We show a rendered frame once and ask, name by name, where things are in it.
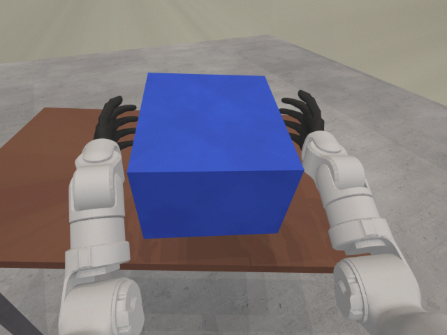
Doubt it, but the right robot upper arm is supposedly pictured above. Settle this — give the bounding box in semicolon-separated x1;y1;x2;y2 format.
333;253;447;335

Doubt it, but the robot right hand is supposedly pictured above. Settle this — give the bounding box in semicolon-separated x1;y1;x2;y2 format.
279;90;324;151

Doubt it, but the carton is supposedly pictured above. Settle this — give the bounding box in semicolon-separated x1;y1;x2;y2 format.
127;73;305;239

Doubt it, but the left robot upper arm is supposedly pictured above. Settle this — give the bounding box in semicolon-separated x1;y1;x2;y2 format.
60;277;145;335

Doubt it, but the robot right forearm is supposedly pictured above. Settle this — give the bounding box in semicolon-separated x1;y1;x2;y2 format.
301;131;421;305

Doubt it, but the robot left forearm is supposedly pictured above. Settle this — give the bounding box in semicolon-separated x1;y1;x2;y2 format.
59;138;131;335

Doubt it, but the table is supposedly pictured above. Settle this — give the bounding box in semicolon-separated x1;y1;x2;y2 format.
0;107;371;335

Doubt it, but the robot left hand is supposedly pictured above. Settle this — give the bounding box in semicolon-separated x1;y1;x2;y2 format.
94;96;138;151

